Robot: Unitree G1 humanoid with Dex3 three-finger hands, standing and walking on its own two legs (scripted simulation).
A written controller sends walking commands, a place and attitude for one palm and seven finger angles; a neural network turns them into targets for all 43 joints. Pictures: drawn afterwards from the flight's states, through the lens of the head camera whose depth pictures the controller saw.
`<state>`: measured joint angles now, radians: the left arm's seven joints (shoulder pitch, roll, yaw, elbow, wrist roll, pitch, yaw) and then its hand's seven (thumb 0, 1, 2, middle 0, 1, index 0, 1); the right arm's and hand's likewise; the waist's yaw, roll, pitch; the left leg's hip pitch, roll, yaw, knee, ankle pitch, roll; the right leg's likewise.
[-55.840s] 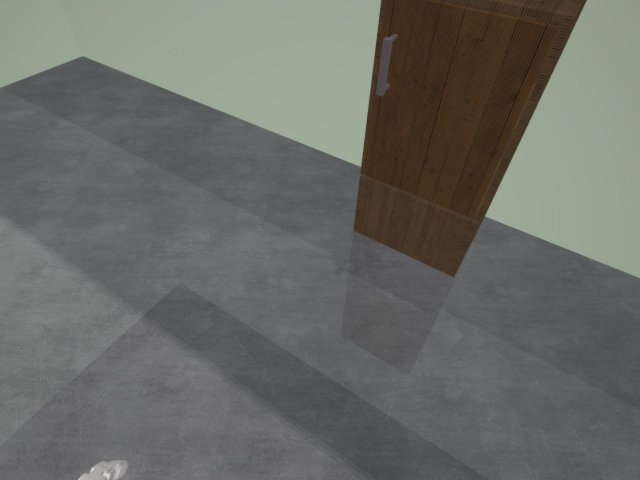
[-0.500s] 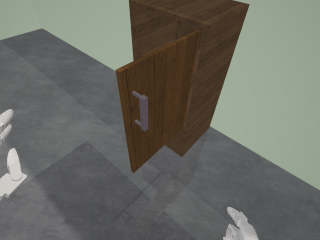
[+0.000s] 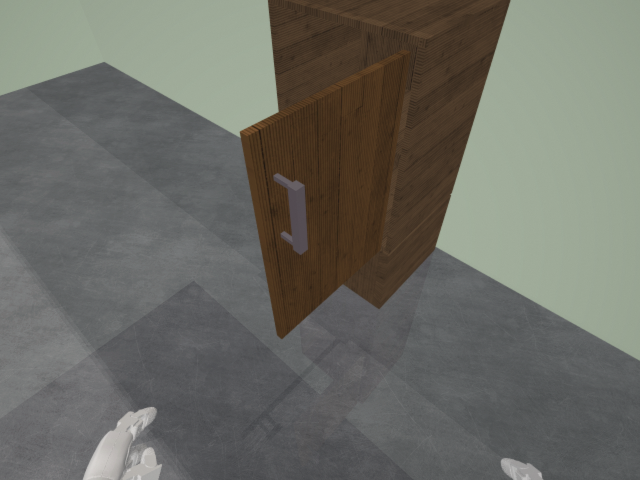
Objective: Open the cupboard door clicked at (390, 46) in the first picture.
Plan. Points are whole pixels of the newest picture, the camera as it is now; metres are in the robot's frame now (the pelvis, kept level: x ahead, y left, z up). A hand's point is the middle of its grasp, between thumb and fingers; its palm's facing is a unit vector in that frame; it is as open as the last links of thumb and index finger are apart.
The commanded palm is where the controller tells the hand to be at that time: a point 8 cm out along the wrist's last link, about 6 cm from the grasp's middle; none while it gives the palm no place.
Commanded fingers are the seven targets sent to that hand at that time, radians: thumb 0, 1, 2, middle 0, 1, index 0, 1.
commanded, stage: let the arm hang, fingers relaxed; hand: left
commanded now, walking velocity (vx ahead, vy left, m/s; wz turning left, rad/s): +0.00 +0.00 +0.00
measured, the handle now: (290, 214) +0.55 +0.08 +0.01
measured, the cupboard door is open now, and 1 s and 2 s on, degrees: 89 89 89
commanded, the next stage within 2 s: look to check the result in 0.90 s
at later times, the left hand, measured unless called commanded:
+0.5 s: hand out of the picture -0.06 +0.14 -0.16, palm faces +0.06 -0.98 -0.20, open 7.4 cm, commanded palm none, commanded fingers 0.00 0.90 0.90 -0.20 -0.30 -0.20 -0.30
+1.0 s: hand out of the picture +0.02 +0.12 -0.17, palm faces +0.06 -0.98 -0.19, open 7.3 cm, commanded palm none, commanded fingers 0.00 0.90 0.90 -0.20 -0.30 -0.20 -0.30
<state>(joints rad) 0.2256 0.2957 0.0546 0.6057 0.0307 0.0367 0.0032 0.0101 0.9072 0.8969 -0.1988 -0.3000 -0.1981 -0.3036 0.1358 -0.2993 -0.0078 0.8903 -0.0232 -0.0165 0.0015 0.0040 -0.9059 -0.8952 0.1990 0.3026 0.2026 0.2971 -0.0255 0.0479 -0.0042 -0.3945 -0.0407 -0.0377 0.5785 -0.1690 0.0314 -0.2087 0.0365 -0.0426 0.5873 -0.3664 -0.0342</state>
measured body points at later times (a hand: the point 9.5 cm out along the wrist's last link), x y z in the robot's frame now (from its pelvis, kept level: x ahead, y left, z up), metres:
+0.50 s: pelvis +0.01 -0.02 +0.01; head +0.03 -0.03 +0.46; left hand -0.06 +0.19 -0.14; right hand -0.02 -0.22 -0.16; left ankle +0.09 +0.09 -0.73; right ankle -0.03 -0.10 -0.73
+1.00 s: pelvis +0.03 -0.04 +0.01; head +0.04 -0.04 +0.46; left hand +0.01 +0.17 -0.15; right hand +0.02 -0.25 -0.16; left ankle +0.09 +0.09 -0.73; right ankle -0.03 -0.10 -0.73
